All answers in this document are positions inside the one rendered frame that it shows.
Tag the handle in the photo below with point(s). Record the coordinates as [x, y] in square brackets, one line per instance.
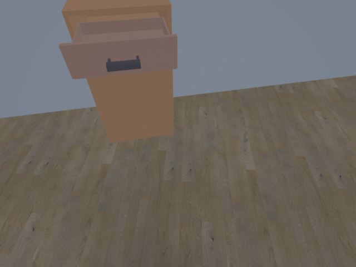
[123, 65]

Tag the drawer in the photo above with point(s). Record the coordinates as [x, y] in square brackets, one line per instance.
[120, 40]

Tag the cabinet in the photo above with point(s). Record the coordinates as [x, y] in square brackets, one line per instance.
[135, 105]

